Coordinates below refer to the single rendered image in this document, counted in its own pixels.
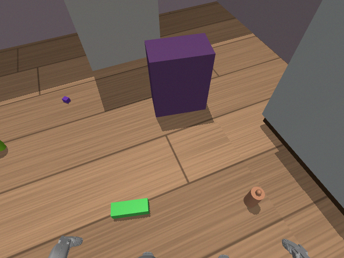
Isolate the left robot hand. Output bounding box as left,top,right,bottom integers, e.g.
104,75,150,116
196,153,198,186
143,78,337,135
48,235,83,258

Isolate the right robot hand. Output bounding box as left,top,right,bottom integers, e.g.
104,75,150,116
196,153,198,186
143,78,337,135
282,239,310,258

